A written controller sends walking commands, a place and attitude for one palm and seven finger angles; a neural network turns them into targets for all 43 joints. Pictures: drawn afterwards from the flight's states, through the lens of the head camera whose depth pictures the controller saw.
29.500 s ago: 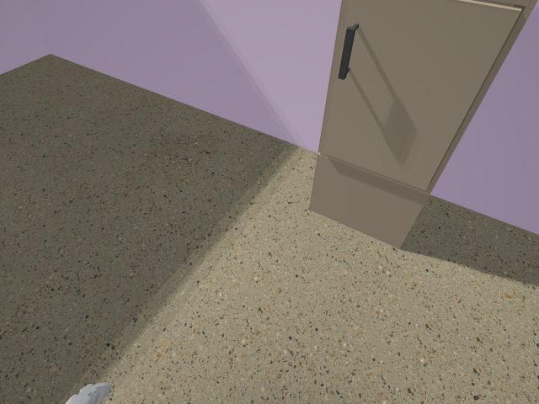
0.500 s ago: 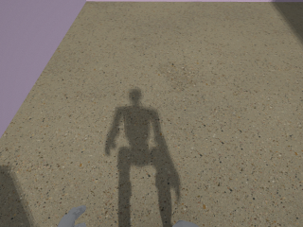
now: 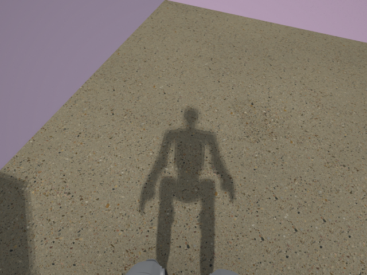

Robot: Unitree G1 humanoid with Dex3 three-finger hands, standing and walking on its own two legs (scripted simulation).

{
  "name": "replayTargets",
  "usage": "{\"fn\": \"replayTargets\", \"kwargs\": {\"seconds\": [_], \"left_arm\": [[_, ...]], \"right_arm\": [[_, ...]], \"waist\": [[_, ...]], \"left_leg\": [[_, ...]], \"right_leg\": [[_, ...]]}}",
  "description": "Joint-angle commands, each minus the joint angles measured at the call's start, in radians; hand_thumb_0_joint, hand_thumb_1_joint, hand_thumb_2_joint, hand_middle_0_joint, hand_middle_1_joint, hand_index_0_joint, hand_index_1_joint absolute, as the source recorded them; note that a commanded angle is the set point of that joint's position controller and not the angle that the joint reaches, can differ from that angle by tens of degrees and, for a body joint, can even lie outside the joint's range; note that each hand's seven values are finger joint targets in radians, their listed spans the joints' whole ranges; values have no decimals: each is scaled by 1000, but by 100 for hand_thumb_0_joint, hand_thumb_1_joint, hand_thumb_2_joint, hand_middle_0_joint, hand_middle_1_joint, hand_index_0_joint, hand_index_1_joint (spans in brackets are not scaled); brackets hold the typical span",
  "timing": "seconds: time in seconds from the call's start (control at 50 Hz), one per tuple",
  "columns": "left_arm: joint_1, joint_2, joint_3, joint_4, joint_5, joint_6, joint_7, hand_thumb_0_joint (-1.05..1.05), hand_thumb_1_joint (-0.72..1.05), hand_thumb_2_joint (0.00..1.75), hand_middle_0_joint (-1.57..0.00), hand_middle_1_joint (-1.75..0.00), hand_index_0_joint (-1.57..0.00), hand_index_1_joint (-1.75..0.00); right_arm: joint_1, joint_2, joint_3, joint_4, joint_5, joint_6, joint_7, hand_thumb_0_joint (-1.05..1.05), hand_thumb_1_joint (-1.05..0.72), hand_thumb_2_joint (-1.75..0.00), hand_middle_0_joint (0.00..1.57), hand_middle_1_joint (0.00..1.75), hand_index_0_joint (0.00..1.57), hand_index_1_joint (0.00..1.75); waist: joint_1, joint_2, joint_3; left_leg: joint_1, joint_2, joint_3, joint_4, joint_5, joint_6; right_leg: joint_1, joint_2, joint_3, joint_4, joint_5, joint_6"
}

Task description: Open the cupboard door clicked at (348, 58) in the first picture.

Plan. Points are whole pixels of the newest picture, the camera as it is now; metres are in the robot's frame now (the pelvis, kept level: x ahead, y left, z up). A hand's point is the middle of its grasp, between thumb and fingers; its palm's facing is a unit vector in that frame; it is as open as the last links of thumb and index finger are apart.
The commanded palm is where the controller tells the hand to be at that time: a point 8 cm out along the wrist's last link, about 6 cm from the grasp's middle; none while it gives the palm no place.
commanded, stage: turn to face it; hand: left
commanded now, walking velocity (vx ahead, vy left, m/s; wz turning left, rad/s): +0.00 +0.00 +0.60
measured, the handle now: out of the picture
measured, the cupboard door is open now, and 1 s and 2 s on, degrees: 44 44 44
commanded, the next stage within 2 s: none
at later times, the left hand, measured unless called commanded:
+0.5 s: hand out of the picture +0.07 +0.13 -0.13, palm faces +0.28 -0.92 -0.28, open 7.4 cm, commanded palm none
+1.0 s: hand out of the picture +0.04 +0.16 -0.14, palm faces +0.58 -0.77 -0.28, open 7.4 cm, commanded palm none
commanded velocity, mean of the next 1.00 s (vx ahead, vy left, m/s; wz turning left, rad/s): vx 0.00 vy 0.00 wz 0.60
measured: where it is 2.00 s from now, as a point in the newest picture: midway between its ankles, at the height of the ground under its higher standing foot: outside the picture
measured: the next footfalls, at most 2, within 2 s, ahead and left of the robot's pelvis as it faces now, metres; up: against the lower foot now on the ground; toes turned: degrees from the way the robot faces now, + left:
right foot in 0.32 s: +0.07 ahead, -0.19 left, +0.00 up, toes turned +11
left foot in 0.70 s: +0.07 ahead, +0.05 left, +0.00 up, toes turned +32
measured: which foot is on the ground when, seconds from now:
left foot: down 0.00-0.32, up 0.34-0.68, down 0.70-1.00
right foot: up 0.00-0.30, down 0.32-0.70, up 0.72-1.00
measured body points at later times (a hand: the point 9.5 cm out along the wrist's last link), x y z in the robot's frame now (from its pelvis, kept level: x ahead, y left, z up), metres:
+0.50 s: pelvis +0.05 -0.08 +0.02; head +0.11 -0.09 +0.47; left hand +0.05 +0.18 -0.11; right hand +0.20 -0.32 -0.13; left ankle +0.01 +0.05 -0.64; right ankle +0.03 -0.20 -0.72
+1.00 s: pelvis +0.08 -0.09 +0.02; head +0.13 -0.06 +0.46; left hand +0.01 +0.20 -0.11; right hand +0.31 -0.24 -0.12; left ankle +0.03 +0.03 -0.72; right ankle +0.17 -0.21 -0.68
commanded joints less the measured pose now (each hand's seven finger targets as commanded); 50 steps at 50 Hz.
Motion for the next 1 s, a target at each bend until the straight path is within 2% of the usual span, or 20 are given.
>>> {"fn": "replayTargets", "kwargs": {"seconds": [0.0,0.2,0.26,0.28,0.3,0.32,0.34,0.4,0.48,0.54,0.62,0.64,0.66,0.68,0.7,0.72,0.76,0.8,0.88,0.98], "left_arm": [[36,94,32,-95,7,-9,-2,0,90,90,-20,-30,-20,-30],[-50,104,27,-180,3,-5,3,0,90,90,-20,-30,-20,-30],[67,138,37,-157,-3,-15,8,0,90,90,-20,-30,-20,-30],[115,205,51,-154,7,-24,15,0,90,90,-20,-30,-20,-30],[111,299,68,-163,20,-32,22,0,90,90,-20,-30,-20,-30],[53,294,54,-183,13,-32,29,0,90,90,-20,-30,-20,-30],[-32,255,38,-201,10,-32,26,0,90,90,-20,-30,-20,-30],[-39,177,20,-197,2,-41,26,0,90,90,-20,-30,-20,-30],[93,204,27,-157,6,-44,24,0,90,90,-20,-30,-20,-30],[108,236,35,-152,9,-41,23,0,90,90,-20,-30,-20,-30],[77,255,44,-156,4,-42,16,0,90,90,-20,-30,-20,-30],[57,258,43,-161,-2,-43,13,0,90,90,-20,-30,-20,-30],[39,235,39,-179,-9,-40,9,0,90,90,-20,-30,-20,-30],[6,154,16,-218,-15,-38,1,0,90,90,-20,-30,-20,-30],[-52,162,16,-248,-9,-19,10,0,90,90,-20,-30,-20,-30],[-57,167,21,-263,-5,-11,15,0,90,90,-20,-30,-20,-30],[-66,164,30,-211,2,2,11,0,90,90,-20,-30,-20,-30],[-26,163,33,-191,5,11,-2,0,90,90,-20,-30,-20,-30],[-35,147,29,-195,4,10,-6,0,90,90,-20,-30,-20,-30],[-4,145,28,-210,1,-4,-3,0,90,90,-20,-30,-20,-30]], "right_arm": [[38,-185,-41,-60,1,-12,-20,0,-90,-90,20,30,20,30],[57,-217,-81,-72,-5,17,-2,0,-90,-90,20,30,20,30],[-2,-206,-87,-98,6,27,0,0,-90,-90,20,30,20,30],[-20,-161,-83,-114,16,28,5,0,-90,-90,20,30,20,30],[-17,-84,-71,-139,19,22,9,0,-90,-90,20,30,20,30],[-42,-142,-77,-140,9,20,14,0,-90,-90,20,30,20,30],[-2,-127,-74,-138,7,28,23,0,-90,-90,20,30,20,30],[-11,-111,-63,-102,8,43,30,0,-90,-90,20,30,20,30],[-110,-80,-42,-122,15,44,38,0,-90,-90,20,30,20,30],[-136,-81,-32,-132,16,41,40,0,-90,-90,20,30,20,30],[-68,-112,-35,-126,13,31,31,0,-90,-90,20,30,20,30],[2,-137,-42,-110,9,26,28,0,-90,-90,20,30,20,30],[81,-201,-61,-91,3,19,24,0,-90,-90,20,30,20,30],[157,-313,-91,-84,0,12,19,0,-90,-90,20,30,20,30],[204,-342,-93,-65,11,23,10,0,-90,-90,20,30,20,30],[157,-330,-88,-81,8,24,5,0,-90,-90,20,30,20,30],[33,-261,-70,-111,4,18,-10,0,-90,-90,20,30,20,30],[-23,-237,-59,-128,3,13,-11,0,-90,-90,20,30,20,30],[-22,-249,-66,-130,0,13,-5,0,-90,-90,20,30,20,30],[-39,-251,-80,-133,0,25,1,0,-90,-90,20,30,20,30]], "waist": [[13,124,-157],[-22,199,-183],[37,175,-201],[64,36,-206],[70,-291,-179],[53,-227,-134],[-4,-148,-115],[-17,-212,-93],[43,-156,-109],[51,-165,-126],[3,-187,-166],[-37,-145,-201],[-85,-23,-266],[-122,286,-304],[-126,228,-315],[-95,145,-248],[-48,223,-160],[-10,196,-129],[-3,148,-137],[14,202,-147]], "left_leg": [[106,267,-378,-383,44,74],[144,206,-444,-337,9,69],[27,141,-426,-257,17,15],[-112,62,-350,-120,-74,-42],[-280,-81,-128,158,-290,-131],[-246,-15,-147,393,-376,-118],[-219,7,-157,497,-296,-117],[-244,42,-95,527,-206,-152],[-183,24,-12,302,-193,-158],[-99,17,22,160,-196,-146],[100,-24,61,-55,-102,-109],[226,-24,55,-149,16,-96],[447,89,-56,-180,285,-46],[619,400,-465,-202,725,115],[583,467,-514,-197,885,206],[477,461,-439,-228,664,202],[303,315,-385,-289,403,118],[218,252,-336,-319,251,77],[194,227,-351,-327,139,78],[116,194,-399,-261,136,57]], "right_leg": [[-113,-33,78,37,144,24],[0,48,38,-405,85,23],[244,59,31,-709,216,5],[378,-77,170,-866,168,-38],[415,-374,469,-968,196,-147],[259,-469,462,-948,353,-205],[210,-398,335,-919,404,-214],[317,-255,94,-791,855,-152],[433,-249,28,-738,1057,-127],[441,-274,7,-703,1079,-138],[383,-274,-51,-570,1139,-107],[325,-260,-79,-472,1074,-76],[144,-226,-112,-299,828,-28],[-168,-68,-105,-42,-20,40],[-221,-55,34,59,-151,31],[-225,-82,64,69,-117,32],[-188,-74,92,36,24,37],[-142,-54,79,-5,98,39],[-77,-20,56,-203,99,38],[105,44,26,-486,145,26]]}}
